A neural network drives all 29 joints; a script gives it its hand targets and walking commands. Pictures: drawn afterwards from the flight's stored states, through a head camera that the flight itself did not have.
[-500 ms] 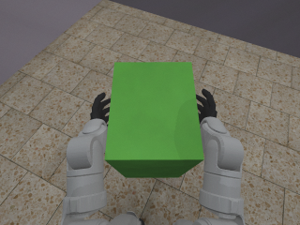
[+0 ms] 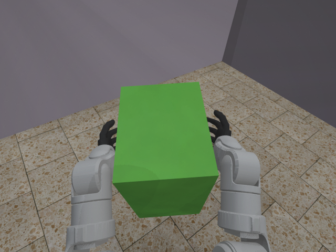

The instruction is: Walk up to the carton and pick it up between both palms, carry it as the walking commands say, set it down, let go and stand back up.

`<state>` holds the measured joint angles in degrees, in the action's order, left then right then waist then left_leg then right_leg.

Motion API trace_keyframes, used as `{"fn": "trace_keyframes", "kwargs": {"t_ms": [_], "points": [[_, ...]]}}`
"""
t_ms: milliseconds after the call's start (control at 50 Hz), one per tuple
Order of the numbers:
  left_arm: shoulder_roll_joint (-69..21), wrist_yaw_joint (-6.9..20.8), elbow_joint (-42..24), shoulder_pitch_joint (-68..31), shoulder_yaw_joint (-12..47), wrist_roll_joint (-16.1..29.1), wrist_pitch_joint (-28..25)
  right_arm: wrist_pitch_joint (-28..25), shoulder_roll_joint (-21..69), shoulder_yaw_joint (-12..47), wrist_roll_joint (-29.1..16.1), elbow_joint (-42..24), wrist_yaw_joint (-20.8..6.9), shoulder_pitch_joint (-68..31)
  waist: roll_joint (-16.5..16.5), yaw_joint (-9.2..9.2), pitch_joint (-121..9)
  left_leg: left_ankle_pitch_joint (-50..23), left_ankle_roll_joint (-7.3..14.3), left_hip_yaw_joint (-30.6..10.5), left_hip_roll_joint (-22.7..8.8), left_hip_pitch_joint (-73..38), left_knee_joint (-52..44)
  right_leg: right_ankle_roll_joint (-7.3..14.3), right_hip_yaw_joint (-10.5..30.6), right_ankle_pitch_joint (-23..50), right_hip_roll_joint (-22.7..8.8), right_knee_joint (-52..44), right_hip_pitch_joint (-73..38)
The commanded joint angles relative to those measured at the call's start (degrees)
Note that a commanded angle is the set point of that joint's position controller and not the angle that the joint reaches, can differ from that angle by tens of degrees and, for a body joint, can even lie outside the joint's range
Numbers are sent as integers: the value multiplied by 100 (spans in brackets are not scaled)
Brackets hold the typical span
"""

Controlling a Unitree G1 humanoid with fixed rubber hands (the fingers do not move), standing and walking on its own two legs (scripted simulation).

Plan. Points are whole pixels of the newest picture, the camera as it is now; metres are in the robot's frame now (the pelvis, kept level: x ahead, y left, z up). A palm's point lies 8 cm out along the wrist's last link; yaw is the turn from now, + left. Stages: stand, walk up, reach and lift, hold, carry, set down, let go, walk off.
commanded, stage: carry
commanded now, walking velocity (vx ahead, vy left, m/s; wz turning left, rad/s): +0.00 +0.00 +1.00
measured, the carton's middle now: (165, 158) +0.33 +0.00 +0.07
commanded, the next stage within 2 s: none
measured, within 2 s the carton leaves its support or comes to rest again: neither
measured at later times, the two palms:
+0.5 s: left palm (6, 189) +0.24 +0.31 +0.09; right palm (126, 133) +0.37 +0.09 +0.11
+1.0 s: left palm out of the picture +0.06 +0.41 +0.08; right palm (29, 165) +0.28 +0.28 +0.11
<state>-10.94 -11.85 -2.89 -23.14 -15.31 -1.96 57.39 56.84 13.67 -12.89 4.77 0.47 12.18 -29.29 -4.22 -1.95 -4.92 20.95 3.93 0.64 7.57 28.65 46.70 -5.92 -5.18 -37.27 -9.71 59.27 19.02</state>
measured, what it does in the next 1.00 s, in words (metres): steps on the spot, turning left: right foot, then right foot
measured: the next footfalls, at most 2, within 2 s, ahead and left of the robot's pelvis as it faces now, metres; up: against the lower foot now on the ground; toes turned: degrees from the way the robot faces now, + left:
right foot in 0.14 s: +0.04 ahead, -0.12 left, +0.00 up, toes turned +4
right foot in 0.62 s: +0.10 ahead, -0.06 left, +0.00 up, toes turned +34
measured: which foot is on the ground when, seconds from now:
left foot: down 0.00-1.00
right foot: up 0.00-0.12, down 0.14-0.40, up 0.42-0.60, down 0.62-0.88, up 0.90-1.00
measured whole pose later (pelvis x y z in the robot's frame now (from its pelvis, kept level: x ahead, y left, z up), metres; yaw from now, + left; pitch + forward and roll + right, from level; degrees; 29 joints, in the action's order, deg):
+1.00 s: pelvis -0.02 +0.04 +0.00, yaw +58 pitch +5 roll -1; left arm -10.4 -11.2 -5.4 -28.4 -16.6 -0.8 55.5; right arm 54.8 15.1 -15.5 4.2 -3.6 12.8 -33.6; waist -0.4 -2.6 4.3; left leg 16.6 5.9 -2.0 8.5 33.4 46.0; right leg -7.0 -1.8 -37.7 -5.1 63.2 29.5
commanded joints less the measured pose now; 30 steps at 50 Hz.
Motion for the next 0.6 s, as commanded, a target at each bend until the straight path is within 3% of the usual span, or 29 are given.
{"fn": "trace_keyframes", "kwargs": {"t_ms": [0,40,60,80,100,120,140,160,180,200,240,260,280,300,320,340,360,380,400,420,440,480,540,560,580], "points": [[-4311,210,-199,-4642,3588,1271,-122,32,4395,3163,-1034,239,-222,-3084,1351,20,-2506,-6228,787,-2855,-1741,-3095,-1106,-55,363,-44,669,-755,1323],[-4429,263,-406,-4945,3709,1379,-208,-47,4531,3179,-983,189,-252,-3021,1358,56,-2603,-5568,566,-2832,-1600,-2691,-1192,-59,314,322,771,-1277,742],[-4562,314,-309,-4850,3683,1403,-241,-108,4574,3277,-1071,-89,-267,-3343,1267,118,-2851,-5230,472,-2554,-1453,-2258,-1118,4,322,690,761,-1749,9],[-4620,329,-171,-4981,3594,1389,-318,-161,4593,3343,-1093,-65,-259,-3680,818,285,-2917,-4605,169,-2101,-1215,-1311,-655,182,516,1642,436,-2538,-1089],[-4746,344,-27,-4631,3609,1353,-341,-179,4616,3319,-1117,-108,-270,-3509,192,346,-3206,-3272,-214,-1356,-699,-312,112,577,1160,3807,-503,-2919,-2227],[-4771,373,-240,-4596,3659,1407,-418,-234,4645,3330,-1123,-367,-287,-3473,-1122,290,-3211,-294,-452,-515,-145,968,846,1234,2165,5896,-1812,-3060,-2897],[-4860,367,-432,-4765,3665,1345,-471,-288,4594,3477,-1334,-800,-304,-4284,-1394,230,-3001,1857,-467,-197,-239,1320,1203,1720,2193,7227,-2193,-2858,-2917],[-4825,361,-372,-4455,3637,1237,-433,-240,4564,3476,-1400,-722,-327,-4115,-1171,193,-2810,1734,-424,-188,-659,1011,1148,1556,1624,7329,-2145,-2527,-2527],[-4699,311,-181,-4451,3501,1054,-431,-228,4523,3457,-1451,-551,-328,-4224,-1001,229,-2669,1347,-368,-193,-658,700,913,1430,1275,6878,-1979,-2502,-2348],[-4619,306,-59,-4324,3371,952,-416,-181,4600,3515,-1474,-467,-334,-4421,-1180,236,-2388,1226,-302,-53,-585,597,511,1271,939,6800,-1766,-2520,-2370],[-4426,274,-76,-3598,3354,847,-420,-105,4709,3764,-1472,-394,-369,-3812,-1320,204,-2517,481,-232,227,-449,80,-155,862,138,7087,-1358,-2065,-2369],[-4298,270,0,-3753,3320,829,-392,-36,4571,3672,-1362,-193,-369,-3654,-1357,146,-2507,49,-134,265,-397,-429,-527,648,-177,6529,-1283,-1945,-1879],[-4213,252,-253,-4163,3377,831,-421,-38,4552,3645,-1398,-49,-388,-3589,-828,10,-2598,-372,-24,72,-427,-1342,-1169,457,-522,5624,-1075,-1330,-1320],[-3991,234,-400,-4231,3428,806,-375,-1,4462,3519,-1361,59,-445,-3364,260,-137,-2770,-2047,327,-1115,-855,-2370,-1514,102,-437,4355,-670,-502,-239],[-4002,243,-392,-4551,3394,805,-342,19,4508,3484,-1364,247,-425,-3605,1383,-124,-2749,-5336,744,-2683,-1671,-3382,-1645,-164,-329,1295,-6,437,1100],[-4061,241,-537,-4445,3445,898,-347,5,4636,3524,-1352,227,-418,-3290,2041,-36,-2945,-7975,1149,-3319,-2144,-4264,-1204,-333,-126,-642,505,804,1983],[-4161,225,-783,-4588,3561,1023,-358,-23,4607,3433,-1320,60,-408,-3116,1794,-2,-3011,-8419,1127,-2931,-2156,-4365,-810,-254,230,-675,266,921,2033],[-4215,260,-684,-4833,3638,1160,-351,-71,4584,3409,-1278,55,-370,-3444,1309,-46,-2941,-7778,1124,-2769,-2059,-3958,-813,-216,171,-299,354,443,1827],[-4183,240,-803,-5510,3715,1275,-406,-127,4563,3302,-1278,179,-348,-3798,1454,-38,-2865,-6774,1025,-2698,-1970,-3677,-971,-184,203,-159,438,183,1816],[-4161,197,-540,-4811,3623,1173,-350,-88,4399,3230,-1208,163,-302,-3324,1408,-13,-2868,-6573,919,-2587,-1851,-3702,-926,-156,259,54,514,20,1812],[-4276,217,-500,-4981,3648,1229,-368,-120,4534,3291,-1225,113,-272,-3508,1445,-12,-3001,-6515,893,-2557,-1777,-3615,-815,-146,303,181,514,-158,1725],[-4457,269,-606,-4432,3763,1299,-334,-139,4573,3296,-1140,-213,-270,-2967,1507,-11,-3185,-6370,836,-2550,-1683,-3447,-788,-177,311,418,597,-524,1486],[-4655,359,-658,-4685,3930,1526,-395,-220,4466,3231,-1101,-508,-260,-3136,1436,9,-3612,-6210,628,-2611,-1589,-3186,-760,-25,302,748,746,-1434,597],[-4574,353,-838,-4649,3942,1536,-452,-241,4468,3267,-1121,-587,-260,-3212,1367,56,-3753,-6189,510,-2711,-1596,-3023,-641,40,456,982,651,-1787,174],[-4509,348,-676,-4648,3838,1487,-454,-223,4467,3307,-1082,-517,-223,-3297,906,167,-3682,-5818,327,-2151,-1330,-2084,-250,142,392,1801,462,-2427,-790]]}}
